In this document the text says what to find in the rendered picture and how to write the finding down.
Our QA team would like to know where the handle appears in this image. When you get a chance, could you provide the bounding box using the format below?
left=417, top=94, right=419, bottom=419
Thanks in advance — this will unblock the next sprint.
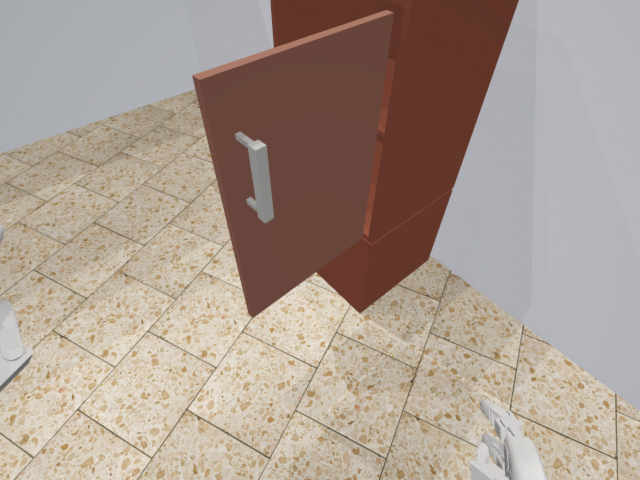
left=235, top=132, right=274, bottom=223

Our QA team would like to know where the right robot hand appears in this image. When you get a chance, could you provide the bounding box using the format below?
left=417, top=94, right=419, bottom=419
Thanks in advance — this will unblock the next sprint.
left=470, top=399, right=548, bottom=480

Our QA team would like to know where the cupboard door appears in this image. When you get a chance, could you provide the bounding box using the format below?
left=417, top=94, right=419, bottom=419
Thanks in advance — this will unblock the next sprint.
left=192, top=10, right=394, bottom=318

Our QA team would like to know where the left robot hand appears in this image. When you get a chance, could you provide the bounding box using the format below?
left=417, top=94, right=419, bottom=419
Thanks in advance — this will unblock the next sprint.
left=0, top=224, right=33, bottom=392

